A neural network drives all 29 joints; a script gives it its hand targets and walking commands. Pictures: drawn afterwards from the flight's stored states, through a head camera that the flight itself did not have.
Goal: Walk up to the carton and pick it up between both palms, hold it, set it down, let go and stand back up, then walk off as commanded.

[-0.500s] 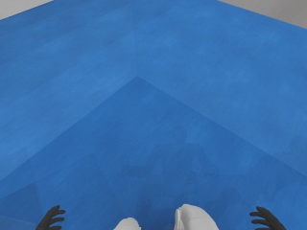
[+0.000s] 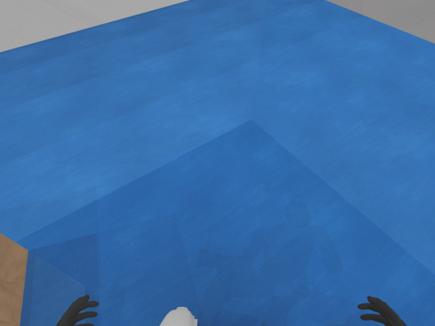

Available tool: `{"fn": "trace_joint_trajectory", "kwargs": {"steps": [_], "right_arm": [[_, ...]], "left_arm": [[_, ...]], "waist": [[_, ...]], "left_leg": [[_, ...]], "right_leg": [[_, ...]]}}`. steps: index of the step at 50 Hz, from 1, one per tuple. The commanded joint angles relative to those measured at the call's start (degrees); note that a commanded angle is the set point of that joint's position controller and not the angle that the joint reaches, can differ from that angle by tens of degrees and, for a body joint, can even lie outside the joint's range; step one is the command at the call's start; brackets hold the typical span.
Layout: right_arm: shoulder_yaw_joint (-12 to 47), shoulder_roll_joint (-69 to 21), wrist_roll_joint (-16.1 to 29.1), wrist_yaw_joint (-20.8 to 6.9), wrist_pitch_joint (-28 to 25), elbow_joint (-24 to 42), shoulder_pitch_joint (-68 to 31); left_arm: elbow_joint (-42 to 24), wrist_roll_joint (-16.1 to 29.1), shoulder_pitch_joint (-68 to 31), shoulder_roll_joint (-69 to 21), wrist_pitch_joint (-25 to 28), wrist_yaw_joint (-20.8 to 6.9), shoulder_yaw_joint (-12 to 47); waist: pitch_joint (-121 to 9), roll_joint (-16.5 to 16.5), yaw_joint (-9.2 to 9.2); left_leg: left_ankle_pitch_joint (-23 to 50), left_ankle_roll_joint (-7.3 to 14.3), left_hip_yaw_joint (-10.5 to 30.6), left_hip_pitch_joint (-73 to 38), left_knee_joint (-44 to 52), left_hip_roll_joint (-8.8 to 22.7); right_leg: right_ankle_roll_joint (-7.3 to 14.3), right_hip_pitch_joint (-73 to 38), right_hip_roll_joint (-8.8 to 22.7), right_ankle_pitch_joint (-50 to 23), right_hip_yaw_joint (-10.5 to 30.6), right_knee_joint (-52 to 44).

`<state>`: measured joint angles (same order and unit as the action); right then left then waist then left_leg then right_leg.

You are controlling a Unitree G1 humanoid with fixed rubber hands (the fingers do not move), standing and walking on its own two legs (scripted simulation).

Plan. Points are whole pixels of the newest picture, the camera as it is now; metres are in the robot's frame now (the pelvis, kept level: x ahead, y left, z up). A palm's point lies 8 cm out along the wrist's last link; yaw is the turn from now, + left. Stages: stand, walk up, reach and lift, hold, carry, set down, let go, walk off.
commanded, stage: walk up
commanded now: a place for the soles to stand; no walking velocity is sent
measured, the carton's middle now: out of the picture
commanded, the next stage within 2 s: none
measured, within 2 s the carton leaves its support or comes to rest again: neither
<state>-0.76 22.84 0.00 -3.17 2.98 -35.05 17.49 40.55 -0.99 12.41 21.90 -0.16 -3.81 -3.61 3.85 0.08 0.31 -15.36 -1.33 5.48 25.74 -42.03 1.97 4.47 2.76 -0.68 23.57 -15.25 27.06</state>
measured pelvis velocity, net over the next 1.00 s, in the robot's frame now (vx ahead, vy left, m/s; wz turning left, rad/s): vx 0.04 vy -0.11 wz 0.68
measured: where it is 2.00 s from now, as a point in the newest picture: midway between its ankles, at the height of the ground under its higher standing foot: outside the picture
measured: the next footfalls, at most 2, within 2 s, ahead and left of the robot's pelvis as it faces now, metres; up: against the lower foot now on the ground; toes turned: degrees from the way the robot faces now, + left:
left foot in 0.04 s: +0.11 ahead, +0.14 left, +0.00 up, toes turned -1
right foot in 0.40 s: +0.24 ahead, -0.13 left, +0.00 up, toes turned +13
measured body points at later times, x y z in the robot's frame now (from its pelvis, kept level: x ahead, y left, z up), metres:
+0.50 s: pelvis +0.12 -0.08 -0.01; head +0.16 -0.09 +0.44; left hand +0.15 +0.26 -0.08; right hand +0.31 -0.33 -0.12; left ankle +0.07 +0.11 -0.69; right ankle +0.20 -0.14 -0.73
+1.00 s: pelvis +0.04 -0.11 -0.02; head +0.03 -0.08 +0.43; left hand -0.04 +0.22 -0.13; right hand +0.30 -0.29 -0.10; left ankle -0.04 +0.00 -0.73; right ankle +0.20 -0.13 -0.72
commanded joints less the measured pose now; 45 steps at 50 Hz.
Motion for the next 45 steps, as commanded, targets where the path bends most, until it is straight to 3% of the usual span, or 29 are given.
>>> {"fn": "trace_joint_trajectory", "kwargs": {"steps": [1, 2, 3, 4, 5, 6, 7, 9, 13, 14, 15, 16, 17, 18, 19, 20, 21, 22, 23, 25, 26, 27, 29, 32, 35, 38, 42, 44, 45], "right_arm": [[-7.95, 11.45, -1.6, 3.61, -4.73, -3.67, 16.3], [-8.84, 13.81, -1.26, 4.68, -4.93, -3.18, 17.97], [-9.87, 19.91, -2.22, 5.24, -4.85, -2.15, 16.41], [-9.35, 19.66, -0.99, 5.46, -5.12, -1.41, 16.54], [-9.21, 19.47, -0.28, 5.57, -5.15, -0.05, 12.65], [-8.48, 17.63, -0.1, 5.67, -4.71, -0.27, 11.21], [-7.73, 16.5, -0.65, 5.83, -4.54, 0.01, 9.38], [-6.86, 14.72, -0.82, 5.56, -4.24, 1.68, 4.33], [-6.1, 13.11, -1.69, 4.86, -3.34, 4.59, 0.21], [-6.05, 13.28, -1.81, 4.84, -3.21, 4.93, 0.05], [-6.03, 13.0, -1.95, 4.79, -3.05, 5.22, -0.53], [-6.05, 13.27, -1.85, 4.78, -2.84, 6.04, -1.53], [-5.74, 12.24, -1.36, 4.91, -2.59, 6.37, -3.04], [-4.45, 8.51, -0.75, 5.06, -2.34, 6.58, -3.34], [-2.85, 3.7, -0.31, 5.33, -2.24, 7.07, -0.97], [-3.08, 4.53, -0.43, 5.89, -1.53, 5.35, 3.96], [-3.85, 7.61, -0.63, 5.78, -0.93, 2.68, 7.38], [-5.04, 9.89, -1.25, 5.47, -0.5, 2.17, 7.35], [-5.27, 10.91, -1.2, 4.78, -0.62, 1.69, 7.08], [-5.14, 10.27, -1.34, 3.47, -0.68, 0.87, 7.43], [-5.08, 9.74, -1.68, 3.11, -0.52, 0.57, 8.11], [-4.97, 9.48, -1.77, 2.76, -0.38, 0.17, 8.74], [-4.87, 9.26, -1.51, 2.64, 0.17, 0.13, 8.2], [-4.91, 9.11, -1.13, 2.54, 0.69, -0.03, 7.1], [-5.12, 9.85, -1.43, 1.87, 0.63, 0.18, 4.48], [-5.66, 10.58, -1.71, 0.79, 0.31, 0.35, 2.85], [-7.02, 12.81, -1.76, -0.79, 0.09, -1.14, 5.53], [-7.65, 13.09, -1.66, -1.22, -0.19, -2.39, 9.73], [-8.15, 13.86, -1.52, -1.36, -0.29, -3.75, 13.54]], "left_arm": [[-8.55, -1.08, -1.46, 10.82, -0.57, -0.16, -4.4], [-8.19, -0.56, 1.27, 7.75, -1.04, -0.28, -4.08], [-10.38, 0.29, -0.02, 6.58, -0.78, -0.3, -3.42], [-11.97, 0.15, -4.07, 11.31, -0.64, -0.43, -4.0], [-11.45, 0.24, -5.05, 13.24, -0.2, -0.44, -3.93], [-11.01, 0.14, -7.34, 14.15, 0.56, -0.69, -4.29], [-10.25, 0.27, -6.66, 12.49, 0.92, -0.97, -4.41], [-9.06, 0.74, -4.04, 11.22, 0.5, -0.84, -4.27], [-7.77, 1.8, -3.92, 8.54, -0.18, 0.84, -3.7], [-7.62, 1.96, -3.73, 8.37, 0.07, 1.13, -3.4], [-7.08, 2.2, -3.05, 8.54, 0.4, 1.44, -3.33], [-6.37, 2.08, -0.96, 8.54, 0.55, 1.73, -3.31], [-4.86, 2.04, 2.27, 9.41, 0.85, 2.21, -3.46], [-3.87, 1.46, 4.54, 12.2, 0.99, 2.77, -3.83], [-3.38, 0.19, 6.27, 16.28, 0.97, 3.45, -4.68], [-5.09, -0.18, 1.61, 17.32, 0.6, 3.66, -4.39], [-6.73, -0.22, -3.43, 15.59, 0.41, 3.71, -3.71], [-6.54, 0.15, -5.32, 15.78, 0.34, 3.64, -4.21], [-6.96, 0.19, -6.42, 15.02, 0.6, 3.67, -4.24], [-6.49, 0.73, -5.09, 13.19, 0.61, 4.02, -3.52], [-6.1, 0.81, -3.87, 12.48, 0.56, 4.22, -3.31], [-6.31, 0.77, -3.87, 12.33, 0.55, 4.36, -3.29], [-6.27, 0.73, -3.6, 12.34, 0.56, 4.39, -3.4], [-6.48, 0.52, -5.18, 12.96, 0.71, 4.29, -3.86], [-5.84, -0.08, -4.53, 13.81, 1.06, 4.26, -4.29], [-5.26, -0.71, -4.94, 15.96, 1.6, 4.09, -5.36], [-5.31, -2.04, -8.63, 18.02, 1.99, 3.94, -6.34], [-5.75, -2.79, -11.28, 18.53, 1.86, 3.72, -6.72], [-5.28, -3.27, -11.11, 18.03, 1.51, 3.6, -6.76]], "waist": [[-11.7, 4.52, -6.24], [-10.96, 10.19, -6.26], [-10.13, 21.18, -4.22], [-9.69, 15.41, -3.49], [-5.37, 11.58, -1.55], [-2.64, 7.69, -2.17], [-0.75, 6.54, -0.65], [1.46, 9.28, 1.39], [2.53, 13.49, 1.5], [1.4, 14.13, 1.36], [0.46, 14.35, 1.33], [-0.75, 14.27, 2.62], [-2.64, 10.59, 4.77], [-4.58, 4.25, 6.4], [-7.52, -10.63, 5.98], [-8.0, -10.28, 2.61], [-6.64, -5.46, -0.73], [-5.3, -8.77, -0.96], [-4.79, -10.92, -0.83], [-5.1, -9.39, -0.64], [-5.23, -9.32, -0.65], [-6.55, -8.8, -0.75], [-7.79, -8.91, -0.17], [-5.57, -9.35, 0.06], [-5.04, -7.94, 1.45], [-3.7, -5.38, 1.62], [-5.8, -5.51, -1.4], [-7.89, -6.13, -3.81], [-9.69, -4.59, -5.5]], "left_leg": [[1.13, 4.65, -7.49, -27.49, 15.28, -4.71], [-1.53, 8.42, 5.96, -34.82, 17.46, 0.36], [3.52, 14.51, 35.38, -39.01, 19.88, 11.72], [2.33, 20.8, 49.71, -35.64, 24.13, 16.54], [-0.83, 20.97, 48.04, -30.7, 25.37, 16.44], [2.44, 17.96, 40.45, -26.81, 24.24, 12.4], [7.69, 16.25, 34.89, -22.99, 22.71, 10.5], [15.17, 13.32, 23.81, -14.57, 21.99, 6.9], [36.63, 11.79, 16.57, -2.34, 18.36, 3.67], [38.37, 11.07, 15.63, -2.85, 16.86, 2.72], [37.81, 10.24, 15.67, -3.43, 15.59, 1.64], [34.08, 8.77, 16.32, -3.97, 13.18, 0.51], [26.46, 6.52, 15.92, -0.91, 9.41, -0.92], [14.88, 3.85, 12.59, 3.25, 3.69, -4.94], [-3.89, 1.74, 5.27, 7.81, -6.35, -10.67], [-17.59, 0.85, 4.75, 5.05, -11.3, -8.33], [-13.75, 0.64, 5.44, 1.84, -13.78, -5.31], [-13.77, 0.93, 3.7, 0.25, -14.44, -3.84], [-11.93, 0.48, 3.0, 1.21, -14.84, -2.24], [-8.08, 0.2, 2.11, 1.8, -15.96, -2.34], [-6.43, 0.42, 1.07, 2.89, -16.28, -2.64], [-5.73, 0.54, -0.08, 3.29, -16.63, -2.9], [-5.09, 0.51, -1.84, 3.9, -16.87, -3.22], [-3.49, 0.37, -3.16, 5.18, -14.89, -1.69], [-3.71, 0.59, -3.39, 4.88, -12.69, 0.51], [-4.32, 0.85, -3.66, 5.26, -10.55, 3.25], [-8.0, 1.84, -7.14, -1.51, -9.13, 3.7], [-11.79, 3.12, -9.05, -8.59, -6.05, 2.38], [-14.66, 4.44, -7.09, -13.5, -4.05, 1.48]], "right_leg": [[3.24, 10.07, 8.69, -25.98, 1.7, 30.46], [0.76, 21.2, 3.52, -4.76, 4.9, 36.32], [-1.91, 35.9, -3.4, 10.46, 7.88, 41.16], [-2.91, 38.66, -1.81, 11.11, 19.58, 44.23], [-3.03, 38.59, 1.08, 10.67, 22.2, 42.95], [-2.81, 36.07, 1.82, 11.15, 21.27, 39.24], [-2.64, 33.9, 2.5, 9.56, 21.29, 36.74], [-3.29, 28.0, 2.57, 5.43, 18.82, 29.46], [-4.43, 17.66, 0.22, -0.23, 15.33, 21.28], [-4.03, 15.82, -0.07, -1.89, 15.28, 17.75], [-3.93, 14.1, -0.53, -3.7, 15.06, 14.18], [-4.04, 10.59, -0.23, -7.69, 15.86, 8.32], [-4.58, 3.61, 1.03, -16.63, 16.06, 1.22], [-4.54, -2.14, 5.88, -23.71, 18.85, -1.69], [-4.18, -4.59, 18.42, -36.02, 29.41, -3.62], [-2.5, 1.21, 26.55, -37.58, 35.51, -5.82], [-3.48, 5.88, 24.29, -29.96, 31.84, -7.52], [-4.03, 9.67, 24.72, -23.49, 30.85, -8.74], [-2.53, 8.85, 22.88, -24.37, 28.35, -7.74], [-3.27, 7.78, 19.17, -34.64, 20.23, -3.87], [-4.71, 5.45, 18.88, -38.84, 18.02, -2.46], [-4.47, 4.12, 18.95, -41.92, 16.19, -1.17], [-5.35, 2.9, 19.32, -40.15, 14.23, -0.93], [-5.32, 3.88, 20.32, -30.09, 13.15, -3.93], [-3.08, 5.49, 22.6, -13.94, 14.38, -7.66], [0.56, 8.14, 26.42, 1.27, 15.39, -9.93], [4.46, 14.72, 27.84, 11.95, 13.12, -9.96], [3.7, 20.34, 27.45, 17.29, 10.57, -7.49], [2.21, 23.32, 25.18, 21.32, 8.68, -1.8]]}}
